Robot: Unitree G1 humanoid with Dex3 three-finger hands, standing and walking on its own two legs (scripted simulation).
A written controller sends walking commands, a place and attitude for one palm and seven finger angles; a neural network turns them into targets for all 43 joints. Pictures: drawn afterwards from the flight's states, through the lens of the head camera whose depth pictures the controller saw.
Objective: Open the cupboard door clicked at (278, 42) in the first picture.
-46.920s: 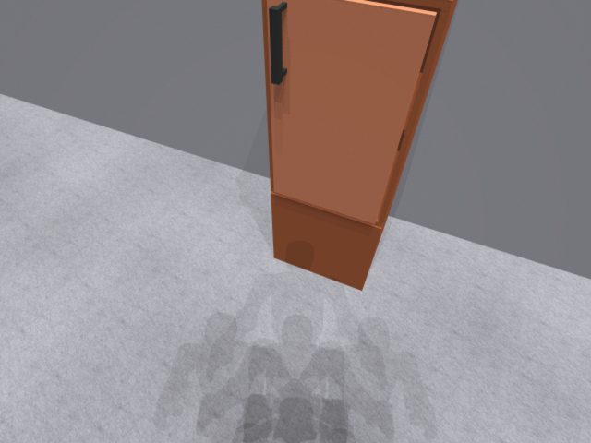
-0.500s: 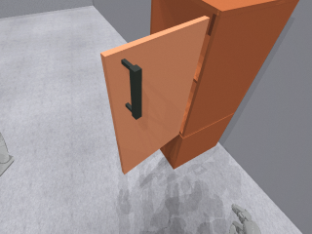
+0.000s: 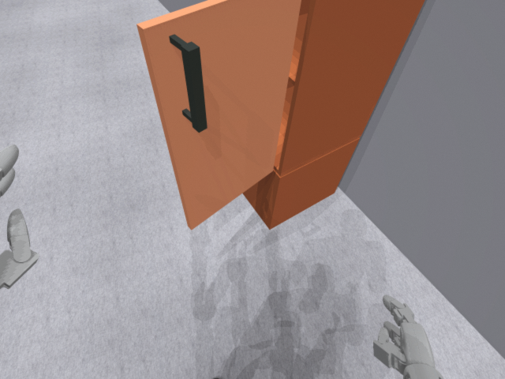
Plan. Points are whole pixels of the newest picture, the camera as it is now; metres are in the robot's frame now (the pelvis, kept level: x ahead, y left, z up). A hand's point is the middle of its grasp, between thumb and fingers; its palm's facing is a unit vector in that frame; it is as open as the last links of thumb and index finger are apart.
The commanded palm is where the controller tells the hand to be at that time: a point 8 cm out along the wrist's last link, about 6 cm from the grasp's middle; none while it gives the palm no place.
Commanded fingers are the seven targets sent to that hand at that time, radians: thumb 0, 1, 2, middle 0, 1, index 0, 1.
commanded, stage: stop stepping back and stand still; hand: left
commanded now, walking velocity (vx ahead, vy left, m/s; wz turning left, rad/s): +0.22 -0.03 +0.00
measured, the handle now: (188, 86) +0.53 +0.16 +0.15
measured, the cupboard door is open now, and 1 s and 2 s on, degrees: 100 100 100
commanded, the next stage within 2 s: let the arm hang, fingers relaxed in 0.86 s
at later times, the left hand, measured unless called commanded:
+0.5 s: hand out of the picture +0.07 +0.25 +0.16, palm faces +0.48 -0.77 -0.43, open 7.4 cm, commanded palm +0.01 +0.29 +0.18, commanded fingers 0.00 0.90 0.90 -0.20 -0.30 -0.20 -0.30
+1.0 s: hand out of the picture +0.07 +0.27 +0.13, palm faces +0.44 -0.74 -0.50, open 7.4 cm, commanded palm none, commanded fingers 0.00 0.90 0.90 -0.20 -0.30 -0.20 -0.30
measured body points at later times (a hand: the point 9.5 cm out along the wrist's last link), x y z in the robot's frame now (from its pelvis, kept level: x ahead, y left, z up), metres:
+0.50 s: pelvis -0.11 -0.02 -0.01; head -0.13 -0.02 +0.44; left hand +0.04 +0.28 +0.18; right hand +0.04 -0.28 -0.08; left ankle -0.13 +0.12 -0.74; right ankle -0.05 -0.11 -0.74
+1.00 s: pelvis -0.12 -0.01 -0.01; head -0.12 -0.02 +0.44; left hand +0.04 +0.30 +0.16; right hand +0.07 -0.22 -0.10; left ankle -0.11 +0.11 -0.74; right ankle -0.08 -0.11 -0.74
